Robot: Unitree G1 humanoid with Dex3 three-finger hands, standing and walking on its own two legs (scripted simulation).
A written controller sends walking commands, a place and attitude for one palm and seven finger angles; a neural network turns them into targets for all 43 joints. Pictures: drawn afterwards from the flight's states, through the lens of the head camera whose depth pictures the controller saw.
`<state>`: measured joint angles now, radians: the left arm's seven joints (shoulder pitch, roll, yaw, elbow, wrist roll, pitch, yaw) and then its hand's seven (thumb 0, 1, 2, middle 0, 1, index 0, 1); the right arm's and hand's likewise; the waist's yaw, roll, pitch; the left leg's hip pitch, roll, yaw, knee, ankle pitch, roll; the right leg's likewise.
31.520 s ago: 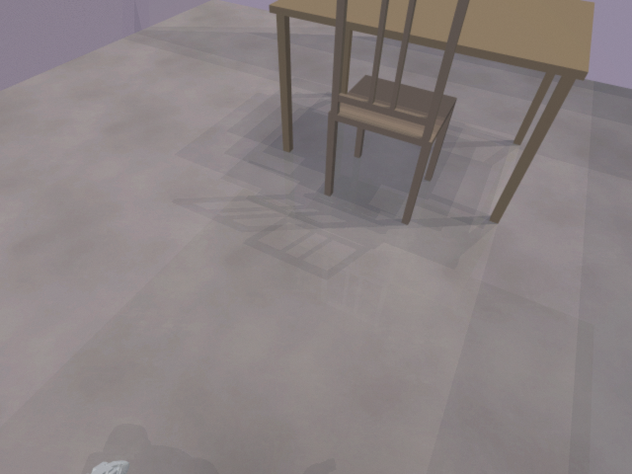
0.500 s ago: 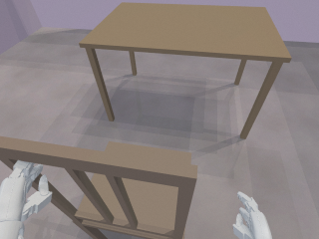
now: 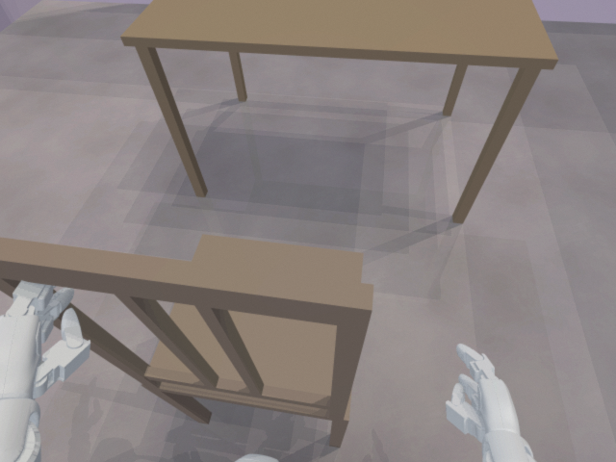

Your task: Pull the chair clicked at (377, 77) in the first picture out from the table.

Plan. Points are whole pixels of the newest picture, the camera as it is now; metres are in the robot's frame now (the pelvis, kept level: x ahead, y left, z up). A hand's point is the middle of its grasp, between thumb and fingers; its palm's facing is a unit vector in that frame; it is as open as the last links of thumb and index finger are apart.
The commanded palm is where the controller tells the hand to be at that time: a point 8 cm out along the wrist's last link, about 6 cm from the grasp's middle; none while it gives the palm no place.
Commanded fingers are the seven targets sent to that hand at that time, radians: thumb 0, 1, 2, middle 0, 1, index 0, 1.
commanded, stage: step back with the hand held close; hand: left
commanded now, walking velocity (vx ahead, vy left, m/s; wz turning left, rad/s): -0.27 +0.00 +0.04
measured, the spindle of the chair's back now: (181, 347) +0.24 +0.23 -0.06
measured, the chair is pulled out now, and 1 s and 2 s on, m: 0.66 0.74 0.74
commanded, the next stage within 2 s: stop stepping back and stand still in 0.90 s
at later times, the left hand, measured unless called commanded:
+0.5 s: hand (49, 459) +0.09 +0.25 +0.09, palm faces +0.11 -0.81 -0.58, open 6.7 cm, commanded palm +0.05 +0.31 +0.18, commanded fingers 0.00 0.90 0.90 -0.20 -0.30 -0.20 -0.30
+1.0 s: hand out of the picture +0.02 +0.28 +0.21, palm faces +0.58 -0.65 -0.49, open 7.3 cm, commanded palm -0.05 +0.29 +0.18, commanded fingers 0.00 0.90 0.90 -0.20 -0.30 -0.20 -0.30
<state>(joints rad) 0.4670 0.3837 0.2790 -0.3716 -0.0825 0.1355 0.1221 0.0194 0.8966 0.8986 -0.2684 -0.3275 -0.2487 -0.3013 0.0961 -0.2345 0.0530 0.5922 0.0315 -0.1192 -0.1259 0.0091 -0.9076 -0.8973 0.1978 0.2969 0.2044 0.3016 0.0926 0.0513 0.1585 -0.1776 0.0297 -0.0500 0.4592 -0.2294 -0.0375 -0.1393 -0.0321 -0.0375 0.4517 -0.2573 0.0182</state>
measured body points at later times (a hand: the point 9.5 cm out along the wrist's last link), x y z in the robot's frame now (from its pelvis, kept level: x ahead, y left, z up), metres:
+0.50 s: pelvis -0.09 +0.01 -0.02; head -0.05 +0.02 +0.43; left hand +0.08 +0.29 +0.12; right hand +0.07 -0.23 -0.11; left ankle +0.01 +0.14 -0.74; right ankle -0.01 -0.13 -0.74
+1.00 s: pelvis -0.18 -0.01 -0.02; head -0.19 -0.05 +0.42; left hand -0.02 +0.31 +0.23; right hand +0.05 -0.23 -0.09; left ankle -0.04 +0.13 -0.72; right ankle -0.11 -0.13 -0.74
